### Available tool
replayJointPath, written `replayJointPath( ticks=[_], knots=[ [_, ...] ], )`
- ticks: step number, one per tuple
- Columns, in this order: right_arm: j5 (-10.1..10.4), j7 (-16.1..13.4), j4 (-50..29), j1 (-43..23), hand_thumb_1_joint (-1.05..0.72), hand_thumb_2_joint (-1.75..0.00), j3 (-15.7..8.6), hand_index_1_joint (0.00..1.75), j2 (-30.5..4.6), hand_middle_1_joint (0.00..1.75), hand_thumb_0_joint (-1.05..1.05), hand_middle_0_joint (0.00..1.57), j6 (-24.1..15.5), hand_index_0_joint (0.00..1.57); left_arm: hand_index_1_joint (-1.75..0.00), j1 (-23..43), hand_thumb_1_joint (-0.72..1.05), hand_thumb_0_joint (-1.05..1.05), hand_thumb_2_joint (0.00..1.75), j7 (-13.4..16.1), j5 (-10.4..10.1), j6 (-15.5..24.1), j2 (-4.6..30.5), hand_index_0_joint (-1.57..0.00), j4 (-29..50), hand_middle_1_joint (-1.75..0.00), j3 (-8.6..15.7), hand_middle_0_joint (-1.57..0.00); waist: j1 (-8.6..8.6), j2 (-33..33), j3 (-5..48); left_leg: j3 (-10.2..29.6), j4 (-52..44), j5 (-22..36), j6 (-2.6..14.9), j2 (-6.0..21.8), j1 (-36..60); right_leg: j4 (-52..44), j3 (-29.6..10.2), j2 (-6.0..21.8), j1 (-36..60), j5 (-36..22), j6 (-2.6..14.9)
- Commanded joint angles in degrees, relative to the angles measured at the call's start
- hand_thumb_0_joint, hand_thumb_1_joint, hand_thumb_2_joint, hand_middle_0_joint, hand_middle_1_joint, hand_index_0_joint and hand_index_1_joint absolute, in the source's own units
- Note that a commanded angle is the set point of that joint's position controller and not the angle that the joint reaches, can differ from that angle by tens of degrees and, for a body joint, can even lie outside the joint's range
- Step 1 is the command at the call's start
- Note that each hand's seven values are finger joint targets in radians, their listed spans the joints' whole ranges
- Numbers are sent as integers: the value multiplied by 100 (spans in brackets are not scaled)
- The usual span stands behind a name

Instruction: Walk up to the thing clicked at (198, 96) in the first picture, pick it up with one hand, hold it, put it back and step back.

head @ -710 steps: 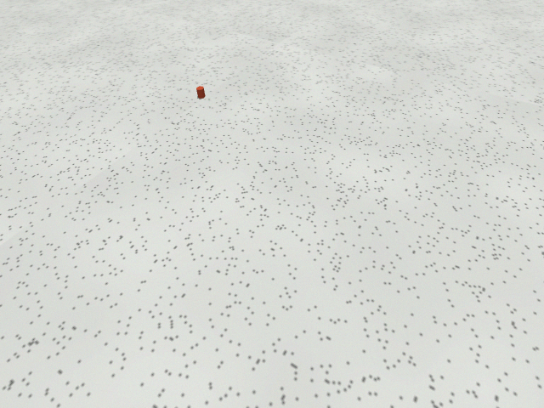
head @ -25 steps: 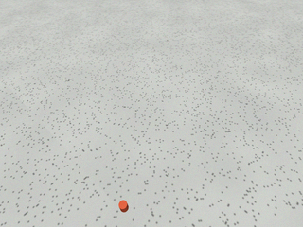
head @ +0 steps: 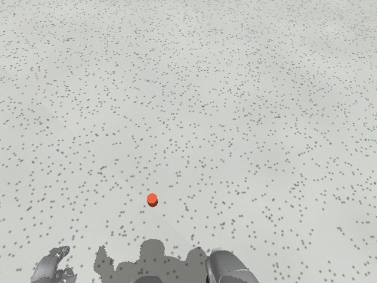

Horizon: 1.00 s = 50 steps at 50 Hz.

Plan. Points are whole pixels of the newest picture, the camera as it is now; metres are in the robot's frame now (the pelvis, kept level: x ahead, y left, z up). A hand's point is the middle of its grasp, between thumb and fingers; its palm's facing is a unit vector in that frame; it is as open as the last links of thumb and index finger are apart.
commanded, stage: walk up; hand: left
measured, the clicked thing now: (152, 200) +0.49 +0.14 -0.73
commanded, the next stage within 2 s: none
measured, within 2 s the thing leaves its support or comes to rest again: neither
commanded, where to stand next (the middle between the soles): +0.10 -0.07 m, yaw -2 degrees
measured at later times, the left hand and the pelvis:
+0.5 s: hand out of the picture +0.02 +0.23 -0.13, palm faces -0.09 -0.91 -0.40, open 7.4 cm; pelvis -0.10 -0.02 +0.01, yaw -6 degrees
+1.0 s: hand out of the picture -0.16 +0.23 -0.16, palm faces -0.09 -0.93 -0.36, open 7.4 cm; pelvis -0.24 -0.04 +0.00, yaw -7 degrees
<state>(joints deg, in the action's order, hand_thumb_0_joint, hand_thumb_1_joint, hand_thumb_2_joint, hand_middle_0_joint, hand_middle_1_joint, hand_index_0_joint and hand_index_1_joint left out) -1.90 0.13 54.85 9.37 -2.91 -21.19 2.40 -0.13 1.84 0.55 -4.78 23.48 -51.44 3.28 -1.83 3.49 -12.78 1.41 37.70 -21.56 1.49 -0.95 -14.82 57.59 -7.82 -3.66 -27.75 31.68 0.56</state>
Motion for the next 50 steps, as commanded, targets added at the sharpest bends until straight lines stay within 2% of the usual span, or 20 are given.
replayJointPath(
  ticks=[1, 9, 13, 15, 16, 17, 18, 19, 22, 24, 30, 33, 34, 35, 36, 37, 40, 43, 47, 50],
  knots=[
    [-40, -265, -681, -488, -90, -90, -403, 30, -1613, 30, 0, 20, -204, 20, -30, -566, 90, 0, 90, 26, -40, 54, 982, -20, 365, -30, 298, -20, 382, -1039, 1308, 1254, -1040, 4375, 1031, 1516, 869, 1476, -512, -266, -433, -249, 33],
    [85, -379, -731, 389, -90, -90, -470, 30, -1542, 30, 0, 20, -221, 20, -30, -433, 90, 0, 90, -54, 96, 180, 819, -20, 812, -30, 358, -20, -119, -984, 1601, 1293, -624, 4597, 1170, 1631, 2174, -539, 15, 10, -321, -234, -240],
    [97, -319, -957, 34, -90, -90, -464, 30, -1616, 30, 0, 20, -182, 20, -30, -907, 90, 0, 90, -113, 109, 208, 817, -20, 697, -30, 406, -20, 59, -1214, 1841, 1068, -481, 3958, 1032, 1606, 1349, -1718, 490, 232, 796, -589, -68],
    [113, -279, -1095, -339, -90, -90, -448, 30, -1657, 30, 0, 20, -143, 20, -30, -1320, 90, 0, 90, -148, 153, 225, 799, -20, 543, -30, 435, -20, 326, -1108, 1844, 900, -310, 3044, 857, 1507, 541, -2666, 659, 249, 1609, -1511, 68],
    [137, -260, -1133, -469, -90, -90, -415, 30, -1581, 30, 0, 20, -127, 20, -30, -1470, 90, 0, 90, -153, 176, 244, 852, -20, 487, -30, 465, -20, 418, -993, 1818, 804, -127, 2516, 641, 1357, 112, -2919, 489, 324, 1934, -2076, 183],
    [178, -243, -1190, -462, -90, -90, -355, 30, -1423, 30, 0, 20, -119, 20, -30, -1504, 90, 0, 90, -152, 215, 276, 1138, -20, 546, -30, 543, -20, 429, -345, 1769, 583, 345, 1709, 342, 941, -502, -3124, -330, 877, 2133, -2801, 442],
    [226, -256, -1252, -565, -90, -90, -289, 30, -1128, 30, 0, 20, -112, 20, -30, -1204, 90, 0, 90, -173, 180, 276, 1594, -20, 690, -30, 637, -20, 421, 785, 1417, 99, 1287, 138, -40, -91, -1251, -3497, -1622, 1763, 1826, -3163, 1095],
    [230, -340, -1167, -491, -90, -90, -343, 30, -1195, 30, 0, 20, -70, 20, -30, -842, 90, 0, 90, -167, 189, 298, 1846, -20, 896, -30, 654, -20, 498, 1384, 1297, 264, 2754, -1732, -141, -379, -897, -3763, -2468, 2635, 861, -3724, 1833],
    [265, -278, -885, 19, -90, -90, -311, 30, -1332, 30, 0, 20, -81, 20, -30, -438, 90, 0, 90, -123, 154, 304, 1228, -20, 1174, -30, 545, -20, 199, 442, 936, 815, 3373, -1189, -127, -444, -923, -3406, -1037, 1815, 798, -4231, 1411],
    [232, -321, -839, 155, -90, -90, -242, 30, -1179, 30, 0, 20, -118, 20, -30, -419, 90, 0, 90, -93, 195, 267, 1071, -20, 1191, -30, 537, -20, 200, 531, 1112, 633, 3371, -972, -219, -536, -1015, -3124, -517, 1429, 1103, -4462, 1189],
    [146, -414, -952, 380, -90, -90, -216, 30, -1108, 30, 0, 20, -273, 20, -30, -1012, 90, 0, 90, -88, 287, 132, 936, -20, 1452, -30, 535, -20, 480, 860, 1779, 2, 426, -860, -271, -39, -1195, -2525, -485, 1424, 3011, -4993, 1188],
    [-5, -395, -815, 792, -90, -90, -321, 30, -1109, 30, 0, 20, -342, 20, -30, -842, 90, 0, 90, -147, 126, -3, 1000, -20, 1555, -30, 475, -20, 180, 577, 1893, -419, -1921, 1344, -187, -102, 116, -1664, -205, 1157, 2271, -4154, 719],
    [-79, -384, -871, 713, -90, -90, -413, 30, -1327, 30, 0, 20, -356, 20, -30, -920, 90, 0, 90, -166, 108, -37, 779, -20, 1600, -30, 420, -20, 222, 31, 1852, 519, -1997, 1596, 7, 462, 713, -1316, -201, 869, 1276, -2996, 466],
    [-168, -361, -953, 490, -90, -90, -550, 30, -1964, 30, 0, 20, -338, 20, -30, -1049, 90, 0, 90, -176, 87, -35, 535, -20, 1586, -30, 387, -20, 279, -1557, 1693, 2437, -1919, 2540, 544, 1852, 1348, -271, 175, -115, -425, -278, 143],
    [-101, -317, -1119, 323, -90, -90, -621, 30, -2343, 30, 0, 20, -304, 20, -30, -762, 90, 0, 90, -76, 156, -40, 918, -20, 1586, -30, 518, -20, 14, -1332, 1516, 2863, -1824, 2589, 1472, 2791, 39, 790, -280, -195, -23, 665, 19],
    [-67, -368, -1240, -109, -90, -90, -663, 30, -2431, 30, 0, 20, -356, 20, -30, -596, 90, 0, 90, -47, 203, -47, 1117, -20, 1575, -30, 558, -20, 43, -1588, 1219, 3402, -2077, 2257, 1809, 3203, -688, 1603, -663, 81, 246, 544, 25],
    [-90, -393, -1259, -546, -90, -90, -408, 30, -1517, 30, 0, 20, -401, 20, -30, -1297, 90, 0, 90, -177, 76, -14, 1041, -20, 1156, -30, 641, -20, 633, -752, 1151, 889, -1441, 2822, 967, 1507, 102, 1909, -640, -255, -226, -511, 3],
    [-35, -292, -1097, 122, -90, -90, -452, 30, -1479, 30, 0, 20, -445, 20, -30, -1128, 90, 0, 90, -250, 84, 109, 998, -20, 1096, -30, 622, -20, 171, -1112, 1256, 1015, -1454, 1610, 912, 1353, 718, 905, -207, -103, -157, -684, -168],
    [-57, -144, -1180, -29, -90, -90, -432, 30, -1522, 30, 0, 20, -383, 20, -30, -1208, 90, 0, 90, -301, 19, 406, 915, -20, 853, -30, 390, -20, -13, -1790, 1475, 634, -1408, -280, 964, 1188, 799, -1749, 522, 320, 772, -189, -243],
    [-77, -53, -1141, -56, -90, -90, -440, 30, -1622, 30, 0, 20, -185, 20, -30, -1915, 90, 0, 90, -195, 66, 591, 825, -20, 222, -30, 451, -20, 315, -1661, 1332, 326, -653, -198, 820, 1025, -179, -3631, 1043, 95, 2153, -984, -63]
  ],
)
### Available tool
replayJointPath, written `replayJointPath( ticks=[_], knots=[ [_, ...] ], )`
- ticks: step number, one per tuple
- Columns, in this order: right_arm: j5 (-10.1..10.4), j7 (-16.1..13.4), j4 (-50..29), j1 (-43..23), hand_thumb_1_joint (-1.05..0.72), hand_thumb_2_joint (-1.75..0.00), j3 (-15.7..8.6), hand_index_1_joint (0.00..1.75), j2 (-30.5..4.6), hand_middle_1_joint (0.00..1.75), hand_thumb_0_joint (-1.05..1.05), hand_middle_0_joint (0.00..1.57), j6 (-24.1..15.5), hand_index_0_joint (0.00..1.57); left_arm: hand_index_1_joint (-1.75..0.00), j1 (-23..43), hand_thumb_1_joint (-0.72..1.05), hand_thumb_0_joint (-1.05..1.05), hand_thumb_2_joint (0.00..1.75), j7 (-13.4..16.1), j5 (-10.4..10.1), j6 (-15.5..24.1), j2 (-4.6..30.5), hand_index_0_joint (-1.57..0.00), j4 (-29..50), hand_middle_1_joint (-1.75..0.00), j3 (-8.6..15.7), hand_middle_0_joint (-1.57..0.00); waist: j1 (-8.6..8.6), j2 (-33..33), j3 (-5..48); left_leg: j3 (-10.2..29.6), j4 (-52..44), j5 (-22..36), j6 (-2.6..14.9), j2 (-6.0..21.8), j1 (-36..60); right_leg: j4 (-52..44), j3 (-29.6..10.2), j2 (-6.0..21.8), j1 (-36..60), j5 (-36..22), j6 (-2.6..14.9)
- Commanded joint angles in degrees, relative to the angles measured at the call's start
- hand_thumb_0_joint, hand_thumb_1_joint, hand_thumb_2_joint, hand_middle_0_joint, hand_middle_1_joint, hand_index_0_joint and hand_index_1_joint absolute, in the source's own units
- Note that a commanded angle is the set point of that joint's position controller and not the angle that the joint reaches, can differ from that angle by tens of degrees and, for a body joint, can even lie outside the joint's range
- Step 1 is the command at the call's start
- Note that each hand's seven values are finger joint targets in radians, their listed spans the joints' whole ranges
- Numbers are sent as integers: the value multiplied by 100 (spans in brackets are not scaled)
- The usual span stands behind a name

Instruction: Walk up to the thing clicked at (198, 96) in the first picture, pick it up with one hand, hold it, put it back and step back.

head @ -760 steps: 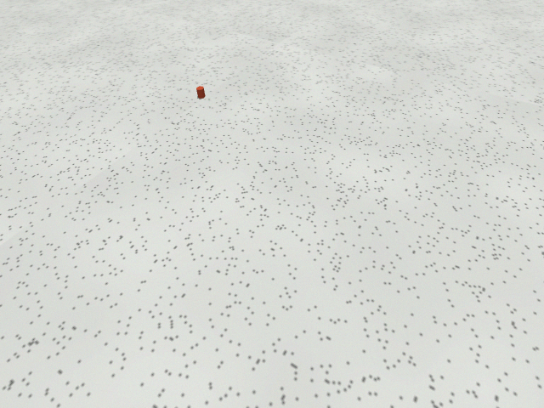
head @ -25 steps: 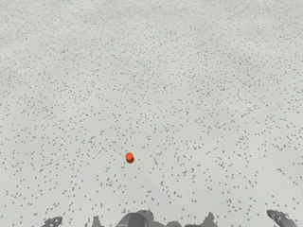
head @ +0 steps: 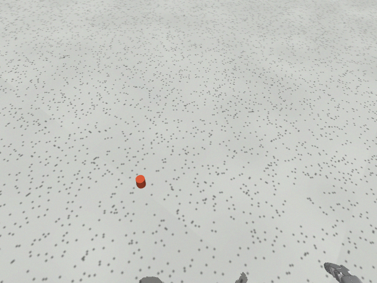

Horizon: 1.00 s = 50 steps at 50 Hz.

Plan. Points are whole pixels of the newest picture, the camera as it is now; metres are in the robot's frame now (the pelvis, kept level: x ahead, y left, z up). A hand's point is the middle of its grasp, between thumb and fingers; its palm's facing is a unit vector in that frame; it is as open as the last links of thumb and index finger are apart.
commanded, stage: walk up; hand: left
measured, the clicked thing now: (140, 181) +0.70 +0.27 -0.73
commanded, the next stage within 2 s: stand in 1.10 s
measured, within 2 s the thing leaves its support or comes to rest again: neither
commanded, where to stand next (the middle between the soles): +0.34 +0.01 m, yaw +4 degrees
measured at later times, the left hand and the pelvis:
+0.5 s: hand out of the picture +0.07 +0.28 -0.13, palm faces +0.07 -0.92 -0.39, open 7.4 cm; pelvis -0.01 +0.00 +0.01, yaw +3 degrees
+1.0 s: hand out of the picture +0.10 +0.27 -0.14, palm faces +0.11 -0.93 -0.34, open 7.4 cm; pelvis +0.01 +0.01 +0.02, yaw +4 degrees
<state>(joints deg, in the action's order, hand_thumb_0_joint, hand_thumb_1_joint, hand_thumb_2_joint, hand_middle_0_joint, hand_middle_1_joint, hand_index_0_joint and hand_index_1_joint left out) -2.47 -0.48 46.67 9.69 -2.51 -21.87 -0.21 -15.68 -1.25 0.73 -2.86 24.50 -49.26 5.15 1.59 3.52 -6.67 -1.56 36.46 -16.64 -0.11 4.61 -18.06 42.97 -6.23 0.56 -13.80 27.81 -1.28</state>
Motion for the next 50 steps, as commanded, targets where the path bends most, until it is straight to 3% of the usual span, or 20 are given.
replayJointPath(
  ticks=[1, 3, 4, 7, 13, 15, 16, 17, 18, 19, 22, 26, 27, 29, 30, 32, 35, 37, 42, 50],
  knots=[
    [43, 9, -305, -51, -90, -90, -377, 30, -1234, 30, 0, 20, 103, 20, -30, -512, 90, 0, 90, 162, 101, 459, 886, -20, -164, -30, 313, -20, 32, -984, 606, 413, 229, -619, 721, 218, -308, -2417, 503, -306, 1062, -845, 173],
    [133, 6, -515, -195, -90, -90, -191, 30, -711, 30, 0, 20, 87, 20, -30, -25, 90, 0, 90, 211, 218, 565, 1601, -20, 133, -30, 408, -20, 18, 593, 130, 577, 1303, -1628, 37, -541, -1542, -3055, -2674, 1661, 96, 885, 946],
    [144, -43, -368, -408, -90, -90, -381, 30, -1229, 30, 0, 20, 81, 20, -30, 427, 90, 0, 90, 209, 243, 523, 1916, -20, 233, -30, 406, -20, 103, 563, -307, 1114, 1809, -1715, -9, -392, -835, -3124, -3125, 2128, -1173, 1116, 1529],
    [257, 40, -34, -121, -90, -90, -354, 30, -1154, 30, 0, 20, 1, 20, -30, 711, 90, 0, 90, 212, 158, 609, 1256, -20, 192, -30, 269, -20, -158, 507, -353, 1028, 1510, -1001, 8, -417, -738, -2626, -1289, 1318, -501, -575, 1116],
    [129, 122, 107, -79, -90, -90, -306, 30, -1000, 30, 0, 20, -113, 20, -30, 320, 90, 0, 90, 222, 82, 618, 1240, -20, 70, -30, 274, -20, 64, 928, 205, 312, -35, -875, -32, -452, -362, -1966, -602, 1228, 461, -2432, 1045],
    [127, 101, 328, 359, -90, -90, -358, 30, -971, 30, 0, 20, -185, 20, -30, 487, 90, 0, 90, 219, -8, 537, 1132, -20, 138, -30, 181, -20, -191, 660, 577, 90, -1350, 304, 57, -658, 709, -1147, -131, 987, 322, -3382, 764],
    [98, 69, 414, 598, -90, -90, -427, 30, -1081, 30, 0, 20, -227, 20, -30, 465, 90, 0, 90, 227, -36, 524, 902, -20, 180, -30, 100, -20, -272, 293, 850, 547, -1416, 1169, 192, -422, 1318, -492, 68, 754, 111, -3410, 517],
    [44, 27, 434, 746, -90, -90, -518, 30, -1386, 30, 0, 20, -263, 20, -30, 408, 90, 0, 90, 244, -101, 527, 635, -20, 253, -30, 44, -20, -288, -659, 1222, 1803, -1584, 2206, 523, 513, 1865, 539, 420, 218, -429, -2697, 253],
    [62, 26, 329, 473, -90, -90, -520, 30, -1632, 30, 0, 20, -265, 20, -30, 483, 90, 0, 90, 271, -150, 453, 524, -20, 217, -30, 31, -20, -195, -1145, 1092, 2870, -1729, 1644, 1191, 1252, 1639, 682, 675, -171, -952, 170, 204],
    [104, 45, 356, 383, -90, -90, -556, 30, -1767, 30, 0, 20, -253, 20, -30, 549, 90, 0, 90, 301, -118, 416, 837, -20, 121, -30, 76, -20, -224, -1107, 927, 3042, -1788, 696, 1614, 1443, 985, 838, 268, 108, -625, 866, 269],
    [48, 47, 289, -103, -90, -90, -389, 30, -1322, 30, 0, 20, -193, 20, -30, 549, 90, 0, 90, 203, -91, 443, 745, -20, -1, -30, 61, -20, -42, -1159, 282, 1964, -1884, 26, 1060, 775, 346, 132, 338, 228, -546, 478, 345],
    [210, 56, 332, -394, -90, -90, -237, 30, -1019, 30, 0, 20, -98, 20, -30, 109, 90, 0, 90, 252, -35, 556, 667, -20, -404, -30, 103, -20, 226, -994, 706, 1169, -796, 1103, 517, 292, -45, -2001, 678, 3, 1005, -1588, 254],
    [267, 44, 306, -396, -90, -90, -184, 30, -873, 30, 0, 20, -83, 20, -30, 146, 90, 0, 90, 282, 23, 577, 852, -20, -423, -30, 142, -20, 209, -670, 870, 1027, -440, 974, 370, 65, -243, -2077, 224, 235, 1259, -1683, 365],
    [296, 16, 368, -160, -90, -90, -144, 30, -684, 30, 0, 20, -37, 20, -30, 534, 90, 0, 90, 297, 87, 615, 1341, -20, -323, -30, 186, -20, 34, 138, 747, 778, 343, -791, 97, -654, -380, -2742, -1518, 1656, 552, -726, 1049],
    [254, 6, 560, 124, -90, -90, -220, 30, -862, 30, 0, 20, -7, 20, -30, 1235, 90, 0, 90, 267, 116, 603, 1430, -20, -134, -30, 173, -20, -206, 266, 539, 623, 735, -1315, 28, -437, 203, -2781, -1709, 2055, -346, -346, 1418],
    [219, 30, 832, 461, -90, -90, -207, 30, -888, 30, 0, 20, -82, 20, -30, 1636, 90, 0, 90, 233, 59, 581, 1072, -20, -52, -30, 80, -20, -458, 191, 377, 637, -532, -646, 113, -298, 629, -2209, -735, 1428, -408, -1118, 1007],
    [170, 26, 764, -89, -90, -90, -193, 30, -1023, 30, 0, 20, -223, 20, -30, 1265, 90, 0, 90, 221, -61, 587, 766, -20, -274, -30, 13, -20, -73, -87, 703, 1281, -1153, 2224, 407, 210, 725, -1378, 330, 500, 310, -2784, 316],
    [199, 27, 751, -338, -90, -90, -140, 30, -1071, 30, 0, 20, -228, 20, -30, 1089, 90, 0, 90, 207, -88, 561, 847, -20, -430, -30, 36, -20, 52, -140, 768, 1212, -933, 2116, 441, 190, 484, -1702, 268, 503, 619, -2267, 306],
    [194, -14, 957, -376, -90, -90, -129, 30, -1035, 30, 0, 20, -207, 20, -30, 1292, 90, 0, 90, 219, -107, 529, 790, -20, -594, -30, -8, -20, -51, -564, 1028, 1028, -1135, 2566, 330, 152, 696, -1651, 386, 576, 998, -2790, 358],
    [190, 4, 1039, -781, -90, -90, -99, 30, -958, 30, 0, 20, -171, 20, -30, 1403, 90, 0, 90, 190, -58, 493, 768, -20, -848, -30, -73, -20, -19, -598, 945, 1076, -1528, 1788, 267, 155, 647, -2055, 422, 593, 1128, -2350, 270]
  ],
)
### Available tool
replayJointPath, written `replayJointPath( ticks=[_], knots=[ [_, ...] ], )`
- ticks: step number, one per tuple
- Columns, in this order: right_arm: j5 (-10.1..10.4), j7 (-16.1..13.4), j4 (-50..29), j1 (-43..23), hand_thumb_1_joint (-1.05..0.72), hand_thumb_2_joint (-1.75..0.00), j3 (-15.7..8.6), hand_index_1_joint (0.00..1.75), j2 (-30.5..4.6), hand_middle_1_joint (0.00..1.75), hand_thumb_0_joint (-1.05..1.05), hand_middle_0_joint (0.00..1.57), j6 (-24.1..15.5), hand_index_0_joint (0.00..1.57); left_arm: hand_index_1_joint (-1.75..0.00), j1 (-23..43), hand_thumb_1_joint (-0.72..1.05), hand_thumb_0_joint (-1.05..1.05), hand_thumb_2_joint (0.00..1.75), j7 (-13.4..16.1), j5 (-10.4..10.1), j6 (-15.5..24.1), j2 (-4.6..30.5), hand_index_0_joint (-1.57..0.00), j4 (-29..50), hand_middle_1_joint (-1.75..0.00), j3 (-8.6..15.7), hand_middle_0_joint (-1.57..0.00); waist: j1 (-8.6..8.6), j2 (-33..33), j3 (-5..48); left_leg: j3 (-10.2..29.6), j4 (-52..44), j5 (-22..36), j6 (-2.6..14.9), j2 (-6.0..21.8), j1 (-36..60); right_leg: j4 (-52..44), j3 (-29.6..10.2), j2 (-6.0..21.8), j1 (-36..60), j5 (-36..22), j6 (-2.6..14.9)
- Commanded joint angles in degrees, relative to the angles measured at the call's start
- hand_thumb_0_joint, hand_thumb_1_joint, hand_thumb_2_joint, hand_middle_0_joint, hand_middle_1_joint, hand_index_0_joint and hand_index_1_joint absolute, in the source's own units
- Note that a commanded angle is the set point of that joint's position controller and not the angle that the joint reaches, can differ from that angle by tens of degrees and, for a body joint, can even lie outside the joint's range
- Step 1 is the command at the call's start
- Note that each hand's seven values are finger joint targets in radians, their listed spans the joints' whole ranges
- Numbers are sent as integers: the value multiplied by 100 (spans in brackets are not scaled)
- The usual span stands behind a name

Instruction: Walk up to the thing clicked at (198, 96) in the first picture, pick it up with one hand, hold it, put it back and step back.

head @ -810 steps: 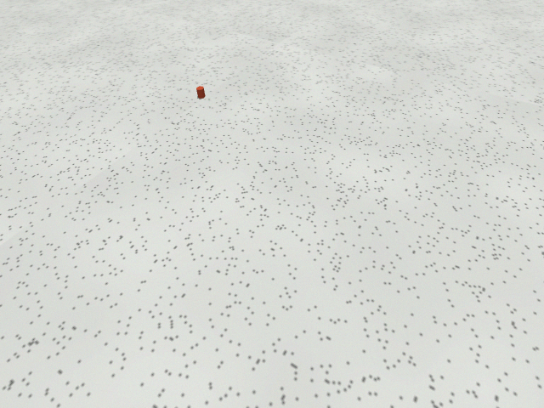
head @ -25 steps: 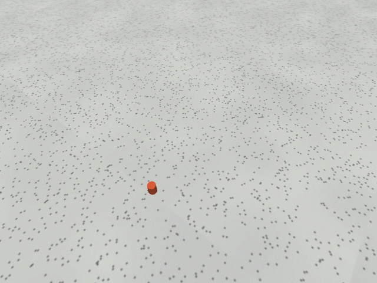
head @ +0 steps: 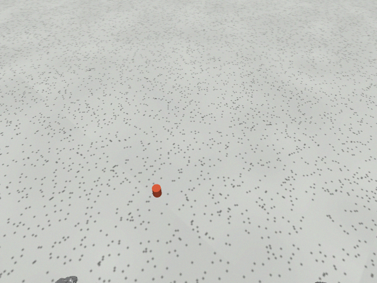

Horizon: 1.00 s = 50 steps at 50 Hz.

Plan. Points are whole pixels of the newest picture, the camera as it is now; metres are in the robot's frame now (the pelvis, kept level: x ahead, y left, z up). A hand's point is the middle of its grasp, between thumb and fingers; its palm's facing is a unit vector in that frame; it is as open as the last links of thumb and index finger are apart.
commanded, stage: walk up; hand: left
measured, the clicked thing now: (156, 190) +0.72 +0.21 -0.74
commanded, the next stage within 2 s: stand in 0.10 s
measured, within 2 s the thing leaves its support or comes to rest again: neither
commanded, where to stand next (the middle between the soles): +0.34 -0.02 m, yaw +0 degrees
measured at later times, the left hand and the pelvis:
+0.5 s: hand out of the picture +0.06 +0.24 -0.15, palm faces -0.02 -0.94 -0.34, open 7.4 cm; pelvis -0.01 -0.01 +0.01, yaw -1 degrees
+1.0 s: hand out of the picture +0.07 +0.24 -0.15, palm faces -0.04 -0.94 -0.35, open 7.4 cm; pelvis -0.01 -0.02 +0.01, yaw -1 degrees
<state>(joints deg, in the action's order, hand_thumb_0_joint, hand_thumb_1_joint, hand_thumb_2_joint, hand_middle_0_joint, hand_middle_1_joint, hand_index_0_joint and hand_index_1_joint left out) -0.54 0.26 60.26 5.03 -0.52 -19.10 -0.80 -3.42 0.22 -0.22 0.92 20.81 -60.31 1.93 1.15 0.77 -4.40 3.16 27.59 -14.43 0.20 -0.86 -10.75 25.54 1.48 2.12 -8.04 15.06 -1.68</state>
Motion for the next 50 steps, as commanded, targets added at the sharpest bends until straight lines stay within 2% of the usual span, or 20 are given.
replayJointPath(
  ticks=[1, 4, 5, 7, 12, 14, 18, 23, 28, 32, 35, 37, 41, 44, 50],
  knots=[
    [-1, -70, -302, -325, -90, -90, -296, 30, -1226, 30, 0, 20, -109, 20, -30, 180, 90, 0, 90, 40, 38, 120, 1156, -20, 236, -30, 247, -20, 13, -245, 760, 558, -628, 1579, 219, 685, -2, -360, -374, 462, 556, -1111, 323],
    [4, -58, -272, -376, -90, -90, -300, 30, -1192, 30, 0, 20, -102, 20, -30, 213, 90, 0, 90, 41, 50, 126, 1167, -20, 170, -30, 253, -20, -15, -140, 747, 482, -573, 1673, 186, 640, 119, -485, -379, 485, 496, -1240, 323],
    [9, -61, -233, -300, -90, -90, -259, 30, -1234, 30, 0, 20, -133, 20, -30, 162, 90, 0, 90, 24, 73, 114, 1042, -20, 53, -30, 129, -20, -91, -70, 765, 553, -775, 1854, 162, 741, 433, -589, -464, 502, 342, -1443, 272],
    [12, -60, -183, -320, -90, -90, -260, 30, -1265, 30, 0, 20, -150, 20, -30, 180, 90, 0, 90, 23, 69, 111, 1087, -20, 31, -30, 120, -20, -101, -95, 763, 546, -794, 2012, 135, 762, 604, -678, -455, 501, 291, -1442, 251],
    [17, -51, -118, -383, -90, -90, -241, 30, -1259, 30, 0, 20, -123, 20, -30, 199, 90, 0, 90, 28, 84, 136, 1131, -20, -76, -30, 77, -20, -114, -55, 669, 490, -925, 1722, 122, 763, 523, -866, -454, 521, 374, -1283, 212],
    [14, -45, -83, -398, -90, -90, -233, 30, -1254, 30, 0, 20, -111, 20, -30, 130, 90, 0, 90, 27, 87, 136, 1147, -20, -141, -30, 66, -20, -101, -64, 611, 477, -1000, 1426, 116, 742, 472, -945, -475, 528, 349, -1103, 209],
    [23, -41, -14, -349, -90, -90, -219, 30, -1284, 30, 0, 20, -130, 20, -30, 79, 90, 0, 90, 18, 74, 142, 1147, -20, -184, -30, 55, -20, -98, -107, 699, 449, -1038, 1587, 101, 767, 526, -922, -489, 537, 455, -1256, 233],
    [10, -24, 52, -361, -90, -90, -205, 30, -1267, 30, 0, 20, -103, 20, -30, 35, 90, 0, 90, 10, 78, 128, 1139, -20, -239, -30, 25, -20, -86, -106, 373, 472, -1221, 660, 69, 693, 232, -1119, -547, 512, 228, -444, 232],
    [-1, -10, 107, -298, -90, -90, -189, 30, -1327, 30, 0, 20, -100, 20, -30, -125, 90, 0, 90, -19, 99, 104, 1112, -20, -269, -30, 24, -20, -39, -236, 218, 597, -1458, -179, 69, 723, -98, -1037, -531, 453, 193, -103, 236],
    [5, -14, 132, -176, -90, -90, -177, 30, -1305, 30, 0, 20, -106, 20, -30, -50, 90, 0, 90, -16, 101, 132, 1210, -20, -213, -30, 41, -20, -91, -64, 440, 532, -1278, 450, 71, 714, 110, -1066, -611, 538, 210, -378, 269],
    [2, -19, 170, -121, -90, -90, -163, 30, -1304, 30, 0, 20, -99, 20, -30, -19, 90, 0, 90, -12, 73, 131, 1201, -20, -199, -30, 29, -20, -104, -25, 427, 496, -1191, 588, 72, 707, 187, -1083, -643, 543, 154, -401, 272],
    [-1, -23, 157, -143, -90, -90, -173, 30, -1342, 30, 0, 20, -112, 20, -30, -88, 90, 0, 90, -9, 71, 129, 1174, -20, -193, -30, 16, -20, -93, -64, 572, 471, -1105, 955, 70, 732, 314, -1046, -623, 557, 234, -749, 281],
    [8, -29, 192, -37, -90, -90, -143, 30, -1309, 30, 0, 20, -94, 20, -30, -103, 90, 0, 90, 1, 68, 132, 1202, -20, -197, -30, 12, -20, -122, 17, 492, 453, -1107, 872, 65, 720, 277, -1069, -620, 533, 171, -701, 262],
    [16, -36, 200, 10, -90, -90, -120, 30, -1306, 30, 0, 20, -90, 20, -30, -90, 90, 0, 90, 4, 62, 132, 1206, -20, -177, -30, 16, -20, -121, -3, 540, 443, -1087, 1071, 80, 749, 279, -1016, -620, 559, 288, -941, 268],
    [7, -50, 188, 42, -90, -90, -88, 30, -1301, 30, 0, 20, -88, 20, -30, -58, 90, 0, 90, 5, 56, 116, 1193, -20, -179, -30, 13, -20, -124, -47, 494, 445, -1109, 1167, 57, 765, 207, -977, -582, 533, 321, -967, 258]
  ],
)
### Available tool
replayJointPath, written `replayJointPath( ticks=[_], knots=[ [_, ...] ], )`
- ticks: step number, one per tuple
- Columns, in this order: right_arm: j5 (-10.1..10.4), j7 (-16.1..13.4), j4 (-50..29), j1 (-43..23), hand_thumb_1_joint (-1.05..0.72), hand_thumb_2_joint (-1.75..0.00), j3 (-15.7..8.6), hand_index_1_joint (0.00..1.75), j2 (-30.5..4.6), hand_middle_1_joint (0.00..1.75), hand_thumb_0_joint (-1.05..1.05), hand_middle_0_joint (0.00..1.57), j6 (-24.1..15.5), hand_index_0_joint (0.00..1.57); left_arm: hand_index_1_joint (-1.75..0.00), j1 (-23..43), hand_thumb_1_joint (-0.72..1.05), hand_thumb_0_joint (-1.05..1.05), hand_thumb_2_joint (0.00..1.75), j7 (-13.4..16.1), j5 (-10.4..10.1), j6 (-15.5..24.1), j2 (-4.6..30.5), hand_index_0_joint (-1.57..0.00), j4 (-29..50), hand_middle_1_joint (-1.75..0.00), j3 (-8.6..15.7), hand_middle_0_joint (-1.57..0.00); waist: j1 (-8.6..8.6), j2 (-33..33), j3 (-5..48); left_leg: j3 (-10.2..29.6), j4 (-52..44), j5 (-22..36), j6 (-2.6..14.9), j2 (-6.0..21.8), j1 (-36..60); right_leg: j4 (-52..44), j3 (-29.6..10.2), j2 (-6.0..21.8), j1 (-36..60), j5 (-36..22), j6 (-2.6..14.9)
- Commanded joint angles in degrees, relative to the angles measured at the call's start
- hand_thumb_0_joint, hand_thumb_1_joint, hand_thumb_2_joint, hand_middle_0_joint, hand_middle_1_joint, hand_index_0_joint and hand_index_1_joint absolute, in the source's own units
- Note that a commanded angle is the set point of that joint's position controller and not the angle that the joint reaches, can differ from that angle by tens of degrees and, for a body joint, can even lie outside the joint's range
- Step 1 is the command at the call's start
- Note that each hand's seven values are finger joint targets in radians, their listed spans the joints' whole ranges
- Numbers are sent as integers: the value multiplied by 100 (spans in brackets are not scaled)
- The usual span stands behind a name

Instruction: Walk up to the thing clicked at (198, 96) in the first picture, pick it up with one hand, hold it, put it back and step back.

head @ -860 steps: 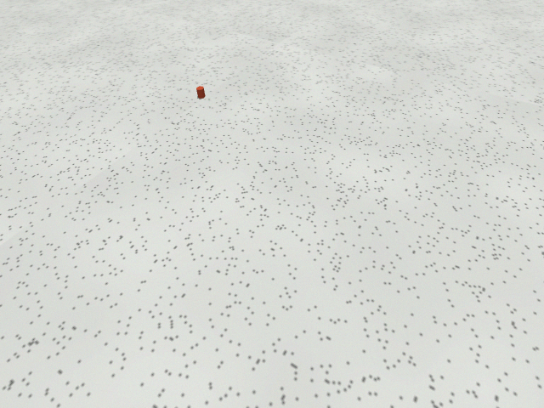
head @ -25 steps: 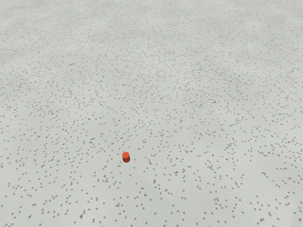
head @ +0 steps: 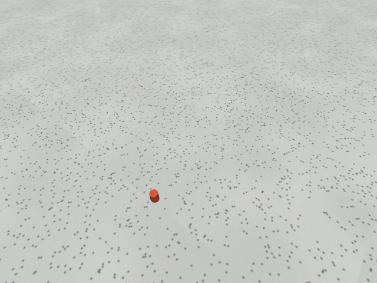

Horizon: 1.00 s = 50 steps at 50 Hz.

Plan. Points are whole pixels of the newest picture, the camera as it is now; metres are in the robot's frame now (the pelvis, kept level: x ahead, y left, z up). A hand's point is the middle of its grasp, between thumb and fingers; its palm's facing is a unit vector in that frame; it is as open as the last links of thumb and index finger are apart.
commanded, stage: stand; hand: left
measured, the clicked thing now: (154, 196) +0.72 +0.24 -0.75
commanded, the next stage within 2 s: walk up in 0.10 s
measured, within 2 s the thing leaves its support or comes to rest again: neither
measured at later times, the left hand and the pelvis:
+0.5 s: hand out of the picture +0.09 +0.34 -0.18, palm faces +0.01 -0.94 -0.35, open 7.4 cm; pelvis +0.08 +0.06 -0.02, yaw +2 degrees
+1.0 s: hand (112, 206) +0.36 +0.24 -0.14, palm faces -0.02 -0.94 -0.35, open 7.4 cm; pelvis +0.24 -0.01 -0.02, yaw +0 degrees
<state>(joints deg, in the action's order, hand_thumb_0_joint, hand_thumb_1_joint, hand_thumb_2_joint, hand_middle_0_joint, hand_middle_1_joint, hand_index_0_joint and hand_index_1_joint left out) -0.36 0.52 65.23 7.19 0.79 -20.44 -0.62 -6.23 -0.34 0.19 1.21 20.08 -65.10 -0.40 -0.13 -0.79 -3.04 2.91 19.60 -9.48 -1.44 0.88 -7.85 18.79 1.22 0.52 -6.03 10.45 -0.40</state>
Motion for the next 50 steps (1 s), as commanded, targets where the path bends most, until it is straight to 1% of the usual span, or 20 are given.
replayJointPath(
  ticks=[1, 4, 5, 6, 8, 10, 12, 18, 19, 20, 21, 22, 27, 32, 40, 43, 44, 45, 46, 50],
  knots=[
    [-3, -78, -316, -212, -90, -90, -232, 30, -1206, 30, 0, 20, -105, 20, -30, 188, 90, 0, 90, 64, 13, 79, 1250, -20, 301, -30, 244, -20, 24, 58, 347, 471, -314, 637, 214, 578, -64, -320, -544, 686, 108, -461, 129],
    [1, -86, -312, -205, -90, -90, -218, 30, -1200, 30, 0, 20, -112, 20, -30, 195, 90, 0, 90, 50, 6, 67, 1236, -20, 297, -30, 240, -20, 20, 21, 302, 453, -332, 556, 205, 571, -86, -358, -576, 682, 65, -424, 132],
    [-73, 32, -559, 153, -90, -90, -523, 30, -1526, 30, 0, 20, -163, 20, -30, -155, 90, 0, 90, -62, 87, 97, 1592, -20, 562, -30, 611, -20, 85, 188, 740, 443, 52, -2111, 564, 260, -321, -4, -428, 351, 433, 2189, 410],
    [-126, 76, -599, 123, -90, -90, -576, 30, -1589, 30, 0, 20, -154, 20, -30, -377, 90, 0, 90, -95, 163, 93, 1640, -20, 522, -30, 662, -20, 208, 124, 359, 566, 197, -3067, 617, 281, -1145, 8, -760, 521, 442, 3147, 563],
    [-162, 126, -899, -354, -90, -90, -548, 30, -1327, 30, 0, 20, -129, 20, -30, -759, 90, 0, 90, -107, 192, 105, 1838, -20, 559, -30, 811, -20, 502, 925, -256, -184, 1583, -2196, 365, -123, -2404, -954, -1873, 1390, 641, 3889, 985],
    [-189, 118, -1049, -329, -90, -90, -616, 30, -1299, 30, 0, 20, -195, 20, -30, -787, 90, 0, 90, -71, 220, 190, 1945, -20, 788, -30, 909, -20, 571, 795, -707, -3, 2554, -1586, 233, 307, -3046, -1271, -2467, 2217, 818, 2450, 1537],
    [-148, 151, -1159, -299, -90, -90, -640, 30, -1247, 30, 0, 20, -292, 20, -30, -828, 90, 0, 90, -75, 218, 211, 1807, -20, 887, -30, 894, -20, 486, 633, -437, 36, 2214, -1691, 267, 379, -2878, -926, -1950, 1919, 1191, 817, 1510],
    [-167, 194, -843, 1558, -90, -90, -934, 30, -1317, 30, 0, 20, -330, 20, -30, 158, 90, 0, 90, -226, 181, 83, 1488, -20, 1563, -30, 752, -20, -574, 489, -67, -643, 869, 17, 182, -73, 1057, 814, -84, 645, -1987, 1946, 767],
    [-214, 115, -711, 2150, -90, -90, -1073, 30, -1627, 30, 0, 20, -342, 20, -30, -75, 90, 0, 90, -238, 216, 45, 1142, -20, 1620, -30, 638, -20, -822, -573, 121, -34, 726, -659, 283, 200, 1832, 2307, 174, 290, -2787, 2241, 618],
    [-311, 37, -763, 2551, -90, -90, -1144, 30, -2105, 30, 0, 20, -382, 20, -30, -387, 90, 0, 90, -221, 171, 29, 779, -20, 1670, -30, 528, -20, -909, -1805, 190, 2210, -310, -2761, 670, 1416, 1646, 4042, -50, -471, -3513, 2714, 459],
    [-262, 27, -1147, 1676, -90, -90, -1143, 30, -2323, 30, 0, 20, -415, 20, -30, -786, 90, 0, 90, -185, 138, -49, 1197, -20, 1542, -30, 638, -20, -494, -1052, 125, 3738, -1248, -4420, 1158, 2132, 559, 4636, -780, -311, -3222, 2403, 437],
    [-131, 39, -1342, 1155, -90, -90, -1131, 30, -2451, 30, 0, 20, -404, 20, -30, -897, 90, 0, 90, -178, 98, -75, 1595, -20, 1471, -30, 705, -20, -286, -763, -302, 3756, -1488, -4776, 1404, 2317, -249, 4666, -1036, -2, -2860, 2146, 466],
    [-57, 1, -1589, 1070, -90, -90, -914, 30, -1739, 30, 0, 20, -568, 20, -30, -1383, 90, 0, 90, -248, 79, -39, 1635, -20, 1184, -30, 750, -20, -22, -536, -299, 1415, -788, -1613, 1117, 1516, -68, 4098, -955, 330, -2611, 759, 207],
    [-24, -39, -1727, 1381, -90, -90, -927, 30, -1789, 30, 0, 20, -625, 20, -30, -882, 90, 0, 90, -351, 137, -60, 1456, -20, 1607, -30, 718, -20, -123, -571, -476, 641, -655, 180, 1304, 1526, 144, 3190, -676, 456, -2734, 357, 10],
    [-23, -72, -1994, 1410, -90, -90, -814, 30, -1675, 30, 0, 20, -508, 20, -30, -405, 90, 0, 90, -413, 98, -5, 1080, -20, 1889, -30, 673, -20, -133, -667, -210, -226, 360, 2112, 1020, 1147, -94, 1696, 127, 236, -1459, -104, 259],
    [45, -124, -2112, 1416, -90, -90, -677, 30, -1425, 30, 0, 20, -432, 20, -30, -1169, 90, 0, 90, -288, 103, 81, 1333, -20, 1649, -30, 785, -20, 288, 136, 364, -455, 2047, 2115, 740, 797, -572, 1003, 196, 33, 165, -520, 492],
    [71, -137, -2131, 1727, -90, -90, -565, 30, -1147, 30, 0, 20, -433, 20, -30, -1519, 90, 0, 90, -231, 126, 128, 1633, -20, 1609, -30, 904, -20, 419, 994, 723, -614, 3182, 894, 532, 456, -1104, 722, -577, 665, 806, -976, 665],
    [102, -147, -2190, 2070, -90, -90, -447, 30, -871, 30, 0, 20, -405, 20, -30, -1626, 90, 0, 90, -177, 122, 143, 1943, -20, 1778, -30, 966, -20, 366, 1887, 1036, -532, 4251, -2061, 327, -283, -1945, 356, -2557, 1930, 1316, -1051, 1190],
    [76, -236, -2045, 1969, -90, -90, -597, 30, -1396, 30, 0, 20, -312, 20, -30, -1392, 90, 0, 90, -150, 39, 98, 2061, -20, 1836, -30, 971, -20, 405, 1577, 835, -274, 4863, -2565, 351, -203, -2107, 77, -3276, 2306, 798, -492, 1790],
    [94, -203, -1740, 1943, -90, -90, -613, 30, -1334, 30, 0, 20, -267, 20, -30, -646, 90, 0, 90, -55, -5, 46, 1532, -20, 2084, -30, 772, -20, 39, 1010, 120, 103, 4724, -1755, 308, 101, -1770, 53, -1299, 1373, -761, -245, 1287]
  ],
)
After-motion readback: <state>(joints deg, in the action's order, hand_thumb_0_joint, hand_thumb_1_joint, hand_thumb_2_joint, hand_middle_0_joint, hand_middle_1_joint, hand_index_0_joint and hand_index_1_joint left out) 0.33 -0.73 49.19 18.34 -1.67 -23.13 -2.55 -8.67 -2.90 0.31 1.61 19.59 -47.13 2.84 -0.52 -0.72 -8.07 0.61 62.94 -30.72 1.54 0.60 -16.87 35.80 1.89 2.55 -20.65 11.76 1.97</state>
